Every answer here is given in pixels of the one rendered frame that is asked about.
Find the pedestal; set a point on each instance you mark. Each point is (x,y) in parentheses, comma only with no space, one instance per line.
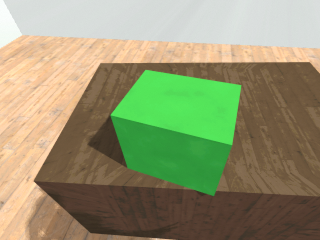
(270,185)

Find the carton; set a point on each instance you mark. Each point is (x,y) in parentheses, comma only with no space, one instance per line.
(178,128)

